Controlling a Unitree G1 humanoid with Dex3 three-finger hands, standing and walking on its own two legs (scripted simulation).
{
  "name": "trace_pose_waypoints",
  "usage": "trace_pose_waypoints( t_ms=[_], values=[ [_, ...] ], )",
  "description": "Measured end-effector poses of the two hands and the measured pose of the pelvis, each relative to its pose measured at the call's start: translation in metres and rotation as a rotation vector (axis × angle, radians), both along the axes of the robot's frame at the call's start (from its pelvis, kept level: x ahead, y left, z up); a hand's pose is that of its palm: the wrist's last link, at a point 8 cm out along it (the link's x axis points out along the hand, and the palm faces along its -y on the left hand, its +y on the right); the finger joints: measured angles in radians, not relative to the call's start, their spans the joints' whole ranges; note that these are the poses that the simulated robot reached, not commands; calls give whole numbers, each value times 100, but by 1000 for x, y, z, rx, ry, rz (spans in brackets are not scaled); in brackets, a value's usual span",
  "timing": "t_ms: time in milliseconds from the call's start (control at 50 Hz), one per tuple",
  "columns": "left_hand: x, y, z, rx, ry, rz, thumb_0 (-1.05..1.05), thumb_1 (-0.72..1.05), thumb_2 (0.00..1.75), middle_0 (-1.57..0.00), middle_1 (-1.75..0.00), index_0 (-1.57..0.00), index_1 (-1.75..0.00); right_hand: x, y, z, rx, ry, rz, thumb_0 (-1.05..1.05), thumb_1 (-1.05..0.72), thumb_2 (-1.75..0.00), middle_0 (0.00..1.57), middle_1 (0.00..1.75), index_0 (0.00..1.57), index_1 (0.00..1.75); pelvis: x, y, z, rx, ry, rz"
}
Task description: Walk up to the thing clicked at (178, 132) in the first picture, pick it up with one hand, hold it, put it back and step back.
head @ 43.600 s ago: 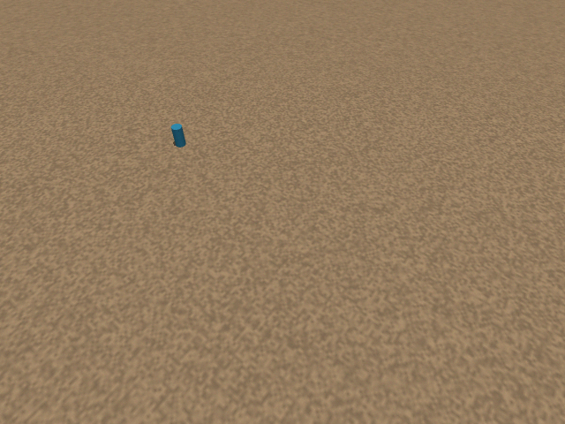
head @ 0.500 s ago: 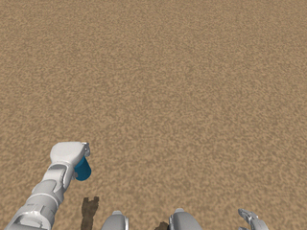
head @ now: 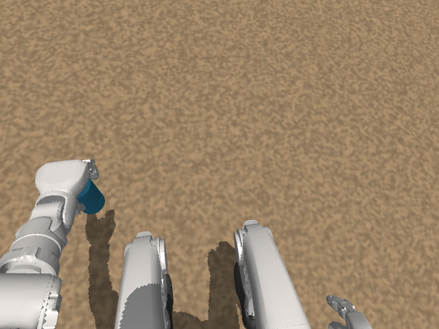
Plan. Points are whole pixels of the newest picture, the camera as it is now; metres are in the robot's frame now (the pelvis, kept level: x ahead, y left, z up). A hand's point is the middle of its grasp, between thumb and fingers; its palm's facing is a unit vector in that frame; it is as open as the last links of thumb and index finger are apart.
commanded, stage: crouch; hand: left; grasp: from above
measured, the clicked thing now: (84, 194) +0.40 +0.25 -0.21
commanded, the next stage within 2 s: lower in 0.90 s
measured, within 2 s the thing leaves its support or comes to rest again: rests again in 1.64 s
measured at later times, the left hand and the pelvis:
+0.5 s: hand (86, 198) +0.41 +0.27 -0.26, palm faces -0.47 -0.04 -0.88, open 8.5 cm; pelvis -0.01 -0.01 -0.09, yaw -2 degrees
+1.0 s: hand (90, 201) +0.41 +0.27 -0.31, palm faces -0.46 -0.04 -0.89, open 8.4 cm; pelvis -0.01 -0.01 -0.14, yaw -3 degrees
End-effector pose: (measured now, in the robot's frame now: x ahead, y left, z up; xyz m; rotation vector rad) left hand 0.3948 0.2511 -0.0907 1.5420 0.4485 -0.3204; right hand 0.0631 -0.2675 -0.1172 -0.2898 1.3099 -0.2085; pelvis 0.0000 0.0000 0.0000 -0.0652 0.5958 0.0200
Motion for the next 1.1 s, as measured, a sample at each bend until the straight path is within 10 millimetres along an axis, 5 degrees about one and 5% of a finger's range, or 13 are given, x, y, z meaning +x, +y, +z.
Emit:
trace_pose_waypoints(
  t_ms=[180, 600, 1100],
  values=[
    [4, 7, -55, -13, -19, 0, -1, 17, 55, -78, -69, -75, -64, 8, -9, -36, -15, 11, 77, 1, -90, -89, 21, 30, 20, 30, -4, -6, -43, -13, 34, 6],
    [18, 15, -125, -20, 1, 29, -1, 17, 56, -77, -69, -74, -65, -4, -23, -96, 4, 73, 101, 0, -91, -90, 20, 30, 20, 30, -8, -12, -106, -22, 25, -18],
    [23, 20, -165, -19, -3, 20, -1, 17, 54, -78, -68, -75, -64, -20, -18, -133, 6, 98, 102, 0, -91, -90, 21, 30, 20, 30, -14, -8, -148, -36, -3, -26]
  ],
)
